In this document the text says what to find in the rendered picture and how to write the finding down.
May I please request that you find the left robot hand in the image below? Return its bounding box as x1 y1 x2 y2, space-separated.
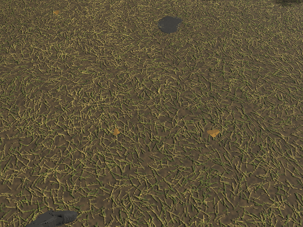
25 210 78 227

